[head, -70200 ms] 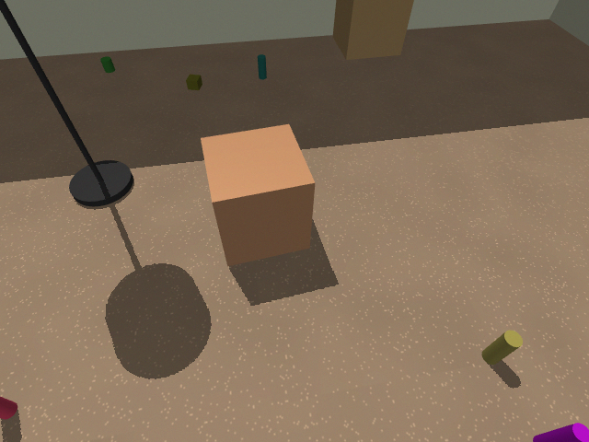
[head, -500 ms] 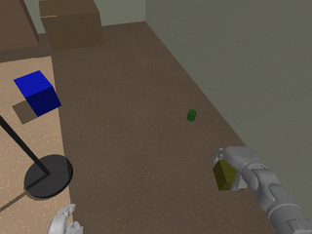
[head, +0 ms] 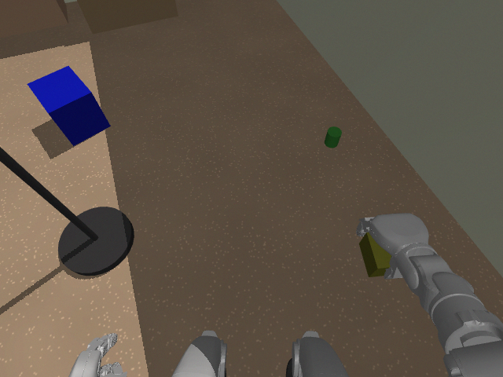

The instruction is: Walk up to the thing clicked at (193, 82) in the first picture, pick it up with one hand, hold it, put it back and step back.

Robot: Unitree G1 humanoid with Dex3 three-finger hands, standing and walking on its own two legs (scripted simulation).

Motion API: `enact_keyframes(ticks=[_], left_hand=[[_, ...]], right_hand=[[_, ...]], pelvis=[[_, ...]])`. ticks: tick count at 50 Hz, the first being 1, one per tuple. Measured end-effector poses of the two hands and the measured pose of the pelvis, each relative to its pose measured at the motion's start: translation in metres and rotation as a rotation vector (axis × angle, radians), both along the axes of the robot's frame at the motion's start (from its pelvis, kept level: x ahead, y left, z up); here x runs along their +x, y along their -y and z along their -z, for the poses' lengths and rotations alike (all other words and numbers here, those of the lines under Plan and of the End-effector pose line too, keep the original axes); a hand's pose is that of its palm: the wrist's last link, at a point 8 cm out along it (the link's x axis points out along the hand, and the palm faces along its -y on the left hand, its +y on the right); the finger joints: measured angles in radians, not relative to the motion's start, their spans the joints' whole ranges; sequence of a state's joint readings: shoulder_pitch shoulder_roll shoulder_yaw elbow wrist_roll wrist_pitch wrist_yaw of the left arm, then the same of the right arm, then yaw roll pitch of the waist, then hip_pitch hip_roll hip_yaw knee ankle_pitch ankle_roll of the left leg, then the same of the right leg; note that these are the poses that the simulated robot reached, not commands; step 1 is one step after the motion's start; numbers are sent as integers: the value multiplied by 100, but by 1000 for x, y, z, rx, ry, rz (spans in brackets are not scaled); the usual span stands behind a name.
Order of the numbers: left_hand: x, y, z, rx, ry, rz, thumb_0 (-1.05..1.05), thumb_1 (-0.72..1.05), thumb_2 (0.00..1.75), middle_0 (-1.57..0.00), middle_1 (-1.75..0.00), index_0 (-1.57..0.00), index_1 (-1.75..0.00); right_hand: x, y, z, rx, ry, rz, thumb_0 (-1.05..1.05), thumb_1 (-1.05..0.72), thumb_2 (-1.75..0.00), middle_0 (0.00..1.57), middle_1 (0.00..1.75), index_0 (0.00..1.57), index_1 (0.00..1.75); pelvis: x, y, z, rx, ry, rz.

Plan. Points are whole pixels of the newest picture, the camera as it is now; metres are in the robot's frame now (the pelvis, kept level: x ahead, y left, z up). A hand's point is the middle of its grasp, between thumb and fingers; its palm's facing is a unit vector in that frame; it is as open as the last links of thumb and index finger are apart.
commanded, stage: crouch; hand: right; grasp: from above
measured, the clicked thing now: (386, 253) +0.35 -0.24 -0.13
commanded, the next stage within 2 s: lower in 1.54 s
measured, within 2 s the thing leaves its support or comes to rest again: neither
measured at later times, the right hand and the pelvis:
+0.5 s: hand (359, 264) +0.39 -0.25 -0.33, palm faces -0.47 -0.07 -0.88, open 9.8 cm; pelvis -0.04 -0.01 -0.20, yaw +3 degrees
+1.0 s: hand (350, 266) +0.43 -0.27 -0.46, palm faces -0.47 -0.04 -0.88, open 9.8 cm; pelvis -0.04 -0.01 -0.30, yaw +6 degrees
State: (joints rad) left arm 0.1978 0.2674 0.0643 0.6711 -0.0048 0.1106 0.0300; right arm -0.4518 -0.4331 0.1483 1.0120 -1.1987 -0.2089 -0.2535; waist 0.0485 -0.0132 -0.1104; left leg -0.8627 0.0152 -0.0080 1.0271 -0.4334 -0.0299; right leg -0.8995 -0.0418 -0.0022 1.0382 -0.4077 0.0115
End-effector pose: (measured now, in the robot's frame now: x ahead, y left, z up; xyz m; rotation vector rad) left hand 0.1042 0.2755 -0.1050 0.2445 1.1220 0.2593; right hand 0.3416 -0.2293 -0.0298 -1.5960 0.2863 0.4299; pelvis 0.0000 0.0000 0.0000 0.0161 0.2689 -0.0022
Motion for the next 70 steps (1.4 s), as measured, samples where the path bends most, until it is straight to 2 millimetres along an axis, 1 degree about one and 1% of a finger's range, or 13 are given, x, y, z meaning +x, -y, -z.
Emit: enact_keyframes(ticks=[5, 11, 14, 17, 20, 24, 28, 33, 39, 44, 52, 61, 70], left_hand=[[-38, -6, 43, 34, -93, -29, 0, 90, 90, -21, -30, -20, -30], [-84, -3, 96, 50, -188, -71, 0, 90, 90, -20, -30, -20, -30], [-101, 2, 122, 44, -225, -82, 0, 90, 90, -20, -30, -20, -30], [-112, 8, 147, 30, -250, -83, 0, 90, 90, -21, -30, -20, -30], [-118, 13, 170, 17, -267, -73, 0, 90, 90, -21, -30, -20, -30], [-118, 17, 199, 7, -280, -46, 0, 89, 90, -21, -30, -20, -30], [-112, 17, 226, 5, -286, -7, 0, 89, 90, -21, -30, -20, -30], [-101, 13, 252, 13, -290, 32, 0, 89, 90, -21, -30, -20, -30], [-92, 8, 274, 19, -297, 60, 0, 90, 90, -21, -30, -20, -30], [-94, 5, 285, 22, -311, 61, 0, 90, 90, -21, -30, -20, -30], [-110, 2, 299, 20, -362, 48, 0, 90, 91, -21, -30, -20, -30], [-130, 4, 315, 18, -406, 42, 0, 90, 90, -21, -30, -20, -30], [-138, 8, 333, 13, -413, 52, 0, 90, 90, -21, -30, -20, -30]], right_hand=[[17, 4, 51, -19, 18, 12, -1, -7, -43, 70, 44, 74, 39], [36, 10, 109, -28, 27, 29, -1, -7, -43, 70, 43, 75, 39], [44, 12, 137, -29, 18, 34, -1, -7, -43, 70, 44, 74, 39], [50, 16, 166, -26, 3, 42, -1, -7, -42, 70, 44, 74, 40], [53, 18, 195, -18, -18, 44, -1, -8, -42, 69, 44, 73, 40], [58, 22, 234, -7, -39, 31, -1, -8, -42, 69, 44, 73, 40], [64, 25, 270, 8, -34, 21, -1, -8, -42, 68, 44, 73, 40], [72, 29, 304, 12, -14, 23, -1, -9, -42, 68, 44, 73, 40], [83, 35, 334, 8, -7, 46, -1, -9, -41, 68, 45, 73, 40], [90, 37, 351, 6, -22, 58, -1, -9, -41, 68, 45, 72, 40], [97, 37, 375, 15, -40, 55, -1, -9, -41, 68, 45, 73, 40], [100, 38, 399, 20, -40, 42, -1, -9, -41, 68, 45, 73, 40], [105, 39, 415, 16, -33, 37, -1, -9, -42, 68, 45, 73, 40]], pelvis=[[-12, 4, 41, 13, -95, -1], [-24, 9, 93, 27, -196, -5], [-30, 10, 117, 33, -233, -7], [-34, 11, 141, 39, -266, -10], [-37, 12, 163, 45, -296, -12], [-40, 12, 193, 55, -332, -13], [-42, 10, 220, 65, -359, -16], [-42, 9, 248, 74, -376, -20], [-42, 7, 271, 81, -383, -30], [-41, 6, 285, 84, -382, -36], [-42, 7, 305, 90, -373, -49], [-46, 7, 327, 100, -350, -60], [-49, 7, 348, 106, -329, -68]])
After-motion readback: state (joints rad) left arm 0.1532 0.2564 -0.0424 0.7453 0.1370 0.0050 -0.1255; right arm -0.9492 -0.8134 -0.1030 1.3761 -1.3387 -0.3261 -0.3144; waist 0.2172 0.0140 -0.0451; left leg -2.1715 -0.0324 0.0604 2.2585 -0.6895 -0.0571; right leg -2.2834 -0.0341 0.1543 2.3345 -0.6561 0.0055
